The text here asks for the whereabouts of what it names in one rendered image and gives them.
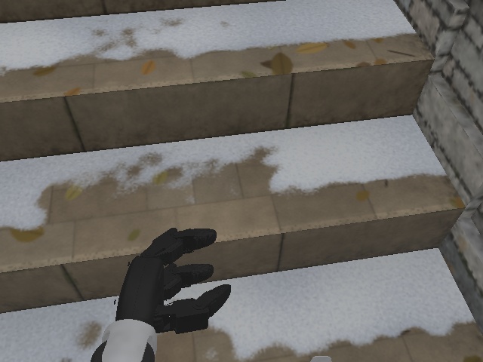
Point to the robot left forearm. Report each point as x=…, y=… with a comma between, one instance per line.
x=127, y=340

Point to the left robot hand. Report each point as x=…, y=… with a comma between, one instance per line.
x=148, y=284

